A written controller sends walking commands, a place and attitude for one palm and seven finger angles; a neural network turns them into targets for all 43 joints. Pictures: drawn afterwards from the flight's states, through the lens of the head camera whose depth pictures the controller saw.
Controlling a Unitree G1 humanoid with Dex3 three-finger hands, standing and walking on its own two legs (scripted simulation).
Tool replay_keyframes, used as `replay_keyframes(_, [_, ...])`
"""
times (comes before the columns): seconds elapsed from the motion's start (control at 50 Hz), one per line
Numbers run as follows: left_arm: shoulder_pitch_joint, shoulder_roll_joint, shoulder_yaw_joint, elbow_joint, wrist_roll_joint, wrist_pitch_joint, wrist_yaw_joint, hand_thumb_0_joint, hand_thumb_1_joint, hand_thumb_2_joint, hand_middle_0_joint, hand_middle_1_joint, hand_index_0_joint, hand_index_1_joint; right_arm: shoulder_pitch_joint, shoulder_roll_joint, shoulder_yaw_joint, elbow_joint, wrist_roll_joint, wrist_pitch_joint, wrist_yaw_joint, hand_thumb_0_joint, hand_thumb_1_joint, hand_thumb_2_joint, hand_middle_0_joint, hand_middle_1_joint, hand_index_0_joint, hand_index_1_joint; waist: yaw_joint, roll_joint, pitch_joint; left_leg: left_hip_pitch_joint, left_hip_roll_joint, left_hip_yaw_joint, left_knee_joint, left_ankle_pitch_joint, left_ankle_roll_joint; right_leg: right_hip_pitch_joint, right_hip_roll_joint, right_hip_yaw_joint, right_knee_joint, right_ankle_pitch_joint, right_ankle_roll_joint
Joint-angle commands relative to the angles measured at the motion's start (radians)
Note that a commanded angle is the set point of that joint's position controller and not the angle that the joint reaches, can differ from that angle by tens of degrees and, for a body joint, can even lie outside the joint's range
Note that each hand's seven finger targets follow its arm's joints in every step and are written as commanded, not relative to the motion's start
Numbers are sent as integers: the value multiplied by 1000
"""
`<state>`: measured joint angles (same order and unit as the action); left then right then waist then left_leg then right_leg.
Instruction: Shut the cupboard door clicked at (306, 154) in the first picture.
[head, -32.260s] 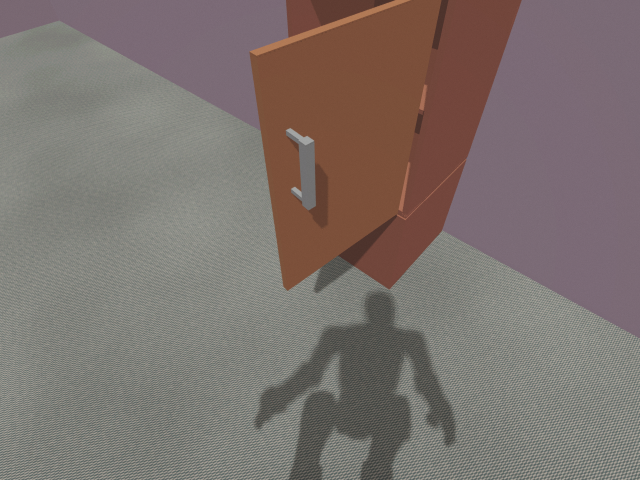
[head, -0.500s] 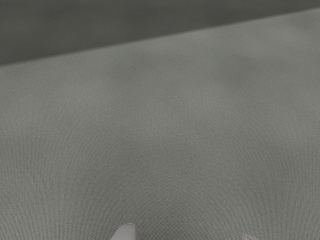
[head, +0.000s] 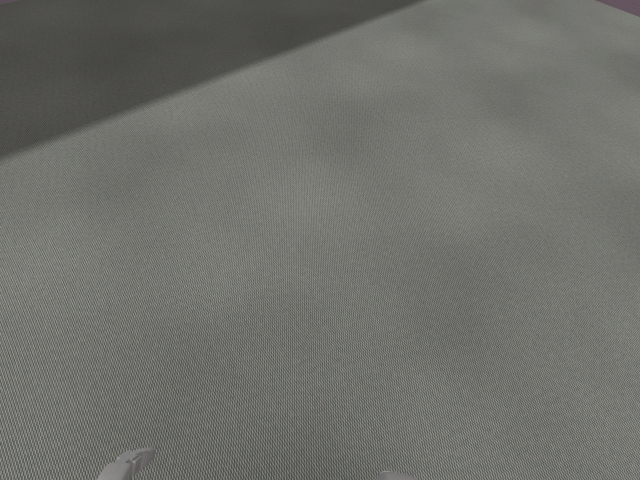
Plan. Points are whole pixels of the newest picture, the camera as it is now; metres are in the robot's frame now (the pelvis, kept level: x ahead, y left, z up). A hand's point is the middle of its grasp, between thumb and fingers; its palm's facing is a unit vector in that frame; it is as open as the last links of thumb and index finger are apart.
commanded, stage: turn to face it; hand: left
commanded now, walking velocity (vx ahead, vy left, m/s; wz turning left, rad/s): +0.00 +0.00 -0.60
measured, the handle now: out of the picture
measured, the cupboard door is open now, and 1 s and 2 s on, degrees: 62 62 62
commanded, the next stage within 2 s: none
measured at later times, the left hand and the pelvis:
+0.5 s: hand out of the picture +0.13 +0.17 -0.18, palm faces -0.21 -0.96 -0.19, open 7.4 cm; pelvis +0.02 +0.00 -0.01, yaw -15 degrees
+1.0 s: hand (263, 399) +0.25 +0.10 -0.16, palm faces -0.54 -0.80 -0.27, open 7.4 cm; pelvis +0.02 -0.01 -0.02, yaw -35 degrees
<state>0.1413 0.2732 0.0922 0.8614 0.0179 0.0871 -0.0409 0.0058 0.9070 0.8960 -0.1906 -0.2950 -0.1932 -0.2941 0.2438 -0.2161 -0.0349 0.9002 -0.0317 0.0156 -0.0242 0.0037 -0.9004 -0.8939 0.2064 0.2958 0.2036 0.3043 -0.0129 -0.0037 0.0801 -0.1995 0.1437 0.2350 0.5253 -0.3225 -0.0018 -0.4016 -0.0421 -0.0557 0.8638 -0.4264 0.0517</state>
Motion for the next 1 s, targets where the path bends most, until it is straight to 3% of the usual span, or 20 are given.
replay_keyframes(0.0, [-12, 39, -1, -91, 1, -40, 0, 0, 900, 900, -200, -300, -200, -300, 21, -224, -60, -45, 2, -14, -4, 0, -900, -900, 200, 300, 200, 300, -6, 217, -138, 136, 214, -113, -27, 592, 83, 73, 34, -55, -232, 87, -35])
replay_keyframes(0.04, [127, 110, 14, -49, 8, -56, 10, 0, 900, 900, -200, -300, -200, -300, 2, -201, -60, -57, 17, -12, 6, 0, -900, -900, 200, 300, 200, 300, 70, 66, -195, -37, 153, -45, 205, 420, -2, 359, -29, 26, -460, 358, -79])
replay_keyframes(0.06, [195, 231, 35, -32, 16, -71, 25, 0, 900, 900, -200, -300, -200, -300, -27, -109, -34, -105, 23, -9, 10, 0, -900, -900, 200, 300, 200, 300, 106, -266, -200, -354, -13, -1, 457, -222, -67, 540, -298, 389, -503, 734, -179])
replay_keyframes(0.08, [222, 259, 37, -19, -3, -64, 41, 0, 900, 900, -200, -300, -200, -300, -62, -131, -32, -120, 21, 9, -2, 0, -900, -900, 200, 300, 200, 300, 112, -268, -190, -403, -54, -144, 626, -360, -72, 437, -378, 448, -488, 898, -266])
replay_keyframes(0.1, [180, 237, 31, -34, -4, -59, 48, 0, 900, 900, -200, -300, -200, -300, -53, -127, -30, -113, 23, 20, -4, 0, -900, -900, 200, 300, 200, 300, 85, -196, -149, -426, -35, -222, 698, -285, -65, 373, -355, 392, -514, 722, -284])
replay_keyframes(0.12, [97, 189, 32, -54, -1, -57, 60, 0, 900, 900, -200, -300, -200, -300, -60, -119, -35, -106, 20, 21, -6, 0, -900, -900, 200, 300, 200, 300, 56, -245, -118, -469, -21, -243, 707, -210, -67, 353, -289, 375, -532, 625, -252])
replay_keyframes(0.2, [22, 125, 3, -79, -5, -72, 54, 0, 900, 900, -200, -300, -200, -300, -20, -129, -40, -62, 12, 26, 6, 0, -900, -900, 200, 300, 200, 300, 0, -147, -89, -377, -27, -239, 645, -42, -95, 235, -188, 245, -525, 616, -213])
replay_keyframes(0.38, [73, 155, 24, -56, 10, -66, 47, 0, 900, 900, -200, -300, -200, -300, -87, -96, -35, -105, 23, 13, 1, 0, -900, -900, 200, 300, 200, 300, 31, -142, -117, -284, -93, -223, 322, -107, -87, 240, -182, 388, -485, 565, -253])
replay_keyframes(0.46, [19, 141, 26, -63, 2, -54, 46, 0, 900, 900, -200, -300, -200, -300, 11, -101, -33, -79, 30, -6, -9, 0, -900, -900, 200, 300, 200, 300, -22, -145, -150, -11, -124, -213, -34, 74, -68, 107, -110, 391, -380, 529, -166])
replay_keyframes(0.48, [25, 96, 17, -72, -9, -49, 45, 0, 900, 900, -200, -300, -200, -300, 41, -151, -40, -71, 25, -19, -14, 0, -900, -900, 200, 300, 200, 300, -32, -22, -174, 128, -22, -296, -175, 127, -43, -2, -23, 327, -290, 383, -113])
replay_keyframes(0.5, [54, 41, 5, -86, -19, -47, 35, 0, 900, 900, -200, -300, -200, -300, 58, -254, -58, -78, 11, -26, -16, 0, -900, -900, 200, 300, 200, 300, -29, 272, -190, 224, 236, -551, -228, 287, 56, -169, 118, 168, -76, -37, -43])
replay_keyframes(0.52, [34, 63, 4, -92, -8, -47, 35, 0, 900, 900, -200, -300, -200, -300, 65, -271, -59, -90, 8, -16, -18, 0, -900, -900, 200, 300, 200, 300, -39, 277, -166, 158, 345, -584, -214, 392, 143, -169, 80, 111, 140, -210, -27])
replay_keyframes(0.54, [52, 74, 14, -89, 0, -45, 30, 0, 900, 900, -200, -300, -200, -300, 28, -240, -47, -110, -1, -12, -17, 0, -900, -900, 200, 300, 200, 300, -21, 182, -152, 65, 336, -539, -226, 317, 176, -140, 49, 121, 254, -184, -23])
replay_keyframes(0.64, [44, 56, 19, -54, 4, -28, 0, 0, 900, 900, -200, -300, -200, -300, -42, -173, -28, -114, 0, -20, -28, 0, -900, -900, 200, 300, 200, 300, 8, 176, -103, 119, 179, -261, -161, 563, 122, -189, 16, 60, 316, -29, 14])
replay_keyframes(0.82, [-36, 26, 3, -80, 4, -27, -4, 0, 900, 900, -200, -300, -200, -300, 20, -205, -55, -64, 0, -10, -9, 0, -900, -900, 200, 300, 200, 300, -28, 236, -114, 135, 222, -144, -122, 519, 123, -61, 10, -34, -3, -13, 2])
replay_keyframes(0.9, [21, 43, 4, -64, 4, -41, 0, 0, 900, 900, -200, -300, -200, -300, -13, -228, -65, -59, 3, -6, -1, 0, -900, -900, 200, 300, 200, 300, 14, 194, -129, 62, 217, -96, -3, 442, 65, 125, 36, -61, -279, 134, -33])
replay_keyframes(0.92, [90, 79, 11, -45, 7, -49, 4, 0, 900, 900, -200, -300, -200, -300, -22, -219, -66, -64, 11, -5, 5, 0, -900, -900, 200, 300, 200, 300, 53, 121, -157, -24, 184, -66, 116, 367, 22, 272, 19, -28, -409, 262, -53])
replay_keyframes(0.94, [163, 180, 29, -26, 15, -64, 16, 0, 900, 900, -200, -300, -200, -300, -29, -153, -52, -90, 20, -2, 10, 0, -900, -900, 200, 300, 200, 300, 93, -152, -182, -218, 72, -3, 334, 53, -43, 432, -175, 220, -510, 444, -121])
replay_keyframes(0.96, [203, 251, 42, -12, 7, -69, 33, 0, 900, 900, -200, -300, -200, -300, -93, -109, -35, -138, 18, 5, 9, 0, -900, -900, 200, 300, 200, 300, 111, -312, -151, -417, -57, -68, 553, -353, -76, 426, -346, 471, -507, 803, -234])
replay_keyframes(0.98, [208, 253, 38, -11, -2, -66, 43, 0, 900, 900, -200, -300, -200, -300, -91, -134, -32, -134, 22, 19, 0, 0, -900, -900, 200, 300, 200, 300, 106, -244, -154, -422, -35, -198, 662, -325, -66, 366, -373, 450, -521, 728, -288])
